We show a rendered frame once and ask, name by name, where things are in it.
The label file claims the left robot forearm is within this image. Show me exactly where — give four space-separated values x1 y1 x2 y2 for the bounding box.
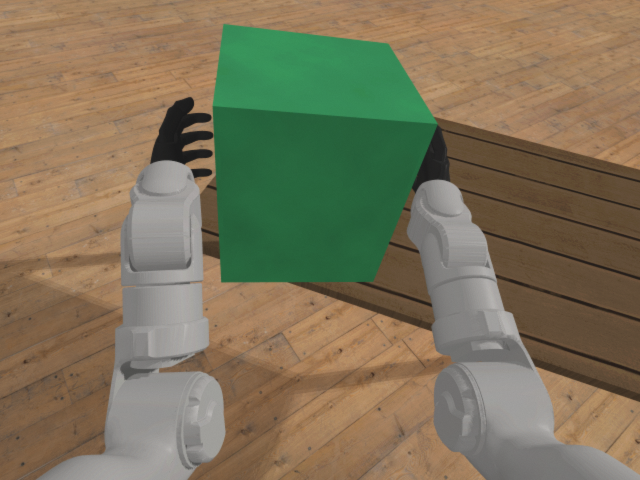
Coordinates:
104 160 209 447

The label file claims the right robot hand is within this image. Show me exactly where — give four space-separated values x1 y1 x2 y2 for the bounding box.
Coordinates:
412 125 450 193

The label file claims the left robot hand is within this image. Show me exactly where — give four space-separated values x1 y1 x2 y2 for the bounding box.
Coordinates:
150 97 213 178

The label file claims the robot left upper arm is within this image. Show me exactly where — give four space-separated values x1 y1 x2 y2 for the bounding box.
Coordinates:
36 371 226 480

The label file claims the robot right upper arm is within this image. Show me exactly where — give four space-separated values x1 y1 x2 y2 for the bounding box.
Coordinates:
433 361 640 480

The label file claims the table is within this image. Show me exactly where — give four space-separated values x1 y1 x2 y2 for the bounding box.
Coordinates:
200 117 640 402

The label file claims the right robot forearm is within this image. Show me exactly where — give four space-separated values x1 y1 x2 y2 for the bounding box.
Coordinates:
407 180 554 431

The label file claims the carton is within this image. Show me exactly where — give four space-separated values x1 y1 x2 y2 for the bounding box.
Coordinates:
213 24 438 282

